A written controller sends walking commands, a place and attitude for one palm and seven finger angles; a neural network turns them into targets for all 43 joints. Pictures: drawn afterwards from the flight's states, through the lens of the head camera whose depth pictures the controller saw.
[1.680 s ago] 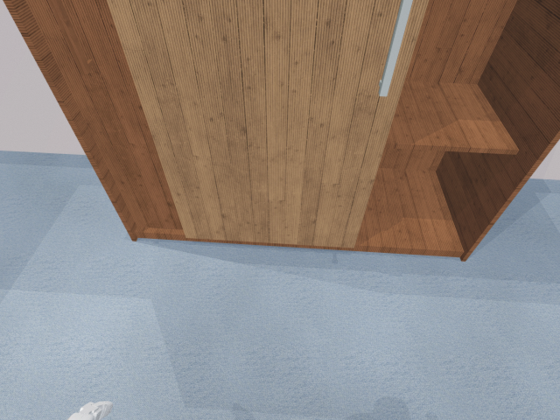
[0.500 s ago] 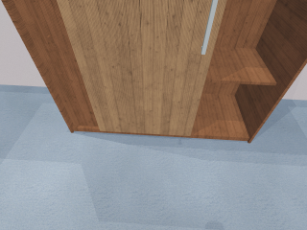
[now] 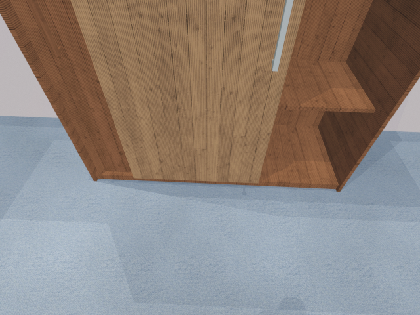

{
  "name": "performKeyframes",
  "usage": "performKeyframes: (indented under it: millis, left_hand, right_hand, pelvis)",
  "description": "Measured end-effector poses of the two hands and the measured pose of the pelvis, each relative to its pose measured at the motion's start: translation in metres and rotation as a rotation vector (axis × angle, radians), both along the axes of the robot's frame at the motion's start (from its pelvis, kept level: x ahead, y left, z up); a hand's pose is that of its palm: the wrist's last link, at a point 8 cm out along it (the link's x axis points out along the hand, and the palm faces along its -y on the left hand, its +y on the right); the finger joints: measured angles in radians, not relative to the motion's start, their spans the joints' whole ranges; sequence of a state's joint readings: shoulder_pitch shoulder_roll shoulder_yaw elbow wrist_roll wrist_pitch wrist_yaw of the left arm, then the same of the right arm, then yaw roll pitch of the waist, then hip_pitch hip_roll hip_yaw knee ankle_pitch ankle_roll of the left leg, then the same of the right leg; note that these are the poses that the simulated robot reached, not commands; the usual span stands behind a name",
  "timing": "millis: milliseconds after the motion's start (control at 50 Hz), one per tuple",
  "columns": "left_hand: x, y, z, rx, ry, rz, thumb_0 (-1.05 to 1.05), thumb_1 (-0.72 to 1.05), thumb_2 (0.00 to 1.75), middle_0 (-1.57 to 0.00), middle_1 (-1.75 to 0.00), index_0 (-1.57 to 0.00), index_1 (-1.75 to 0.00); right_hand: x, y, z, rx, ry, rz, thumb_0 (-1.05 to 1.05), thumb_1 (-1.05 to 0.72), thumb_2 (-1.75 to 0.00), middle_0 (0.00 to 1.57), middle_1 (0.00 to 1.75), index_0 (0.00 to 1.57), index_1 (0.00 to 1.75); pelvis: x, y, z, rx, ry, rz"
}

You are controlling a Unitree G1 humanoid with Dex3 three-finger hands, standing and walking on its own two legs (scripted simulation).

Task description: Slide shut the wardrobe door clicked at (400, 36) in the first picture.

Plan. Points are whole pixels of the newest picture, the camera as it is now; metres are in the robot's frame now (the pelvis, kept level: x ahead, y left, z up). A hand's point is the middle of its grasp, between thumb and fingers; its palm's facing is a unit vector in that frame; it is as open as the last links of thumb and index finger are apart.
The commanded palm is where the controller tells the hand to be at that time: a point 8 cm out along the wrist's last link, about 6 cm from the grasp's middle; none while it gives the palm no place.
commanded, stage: walk to a spot facing it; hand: left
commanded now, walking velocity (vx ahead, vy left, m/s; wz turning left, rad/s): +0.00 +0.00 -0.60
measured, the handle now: (283, 20) +0.91 -0.16 +0.17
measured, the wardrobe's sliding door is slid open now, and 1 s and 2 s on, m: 0.47 0.47 0.47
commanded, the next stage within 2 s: none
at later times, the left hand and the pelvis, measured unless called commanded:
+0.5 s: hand out of the picture +0.05 +0.16 -0.17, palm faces -0.18 -0.95 -0.24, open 7.4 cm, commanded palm none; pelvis -0.03 -0.02 +0.00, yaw -15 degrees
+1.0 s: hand out of the picture +0.15 +0.16 -0.17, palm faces -0.52 -0.82 -0.23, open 7.4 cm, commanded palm none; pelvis -0.05 +0.03 -0.01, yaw -34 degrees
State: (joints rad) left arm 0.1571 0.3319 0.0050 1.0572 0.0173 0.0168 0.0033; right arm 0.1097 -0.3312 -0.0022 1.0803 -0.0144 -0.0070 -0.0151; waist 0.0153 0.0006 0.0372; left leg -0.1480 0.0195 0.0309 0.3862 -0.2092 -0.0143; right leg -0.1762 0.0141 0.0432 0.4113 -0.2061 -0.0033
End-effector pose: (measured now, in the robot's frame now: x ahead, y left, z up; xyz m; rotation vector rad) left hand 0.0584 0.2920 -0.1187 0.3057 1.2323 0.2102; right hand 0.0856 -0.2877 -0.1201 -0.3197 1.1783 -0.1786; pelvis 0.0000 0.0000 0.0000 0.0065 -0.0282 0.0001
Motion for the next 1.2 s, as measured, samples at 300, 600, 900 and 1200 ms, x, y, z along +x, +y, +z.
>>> performKeyframes:
  millis: [300,600,900,1200]
  left_hand:
    - [-0.011,-0.069,-0.026,-0.072,0.051,-0.091,0.01,0.9,0.9,-0.2,-0.3,-0.2,-0.3]
    - [0.01,-0.064,-0.016,-0.095,0.065,-0.217,0.01,0.9,0.9,-0.2,-0.3,-0.2,-0.3]
    - [0.093,-0.046,-0.015,-0.118,-0.011,-0.449,0.01,0.91,0.9,-0.2,-0.3,-0.2,-0.3]
    - [0.12,-0.157,-0.011,-0.14,-0.061,-0.716,0.01,0.9,0.9,-0.2,-0.3,-0.2,-0.3]
  right_hand:
    - [-0.066,0.009,-0.048,0.129,0.044,-0.188,0.01,-0.91,-0.9,0.21,0.3,0.2,0.3]
    - [-0.092,0.011,-0.01,0.072,-0.058,-0.34,0.01,-0.91,-0.9,0.2,0.3,0.2,0.3]
    - [-0.181,0.068,0.006,0.023,-0.041,-0.531,0.01,-0.91,-0.9,0.21,0.3,0.2,0.3]
    - [-0.293,0.07,-0.028,0.119,0.109,-0.797,0.01,-0.91,-0.9,0.2,0.3,0.2,0.3]
  pelvis:
    - [-0.019,-0.022,-0.024,0.018,0.004,-0.146]
    - [-0.031,-0.003,-0.005,0.028,0.052,-0.322]
    - [-0.04,0.036,-0.002,-0.022,0.035,-0.512]
    - [-0.045,0.0,-0.013,-0.012,0.032,-0.703]
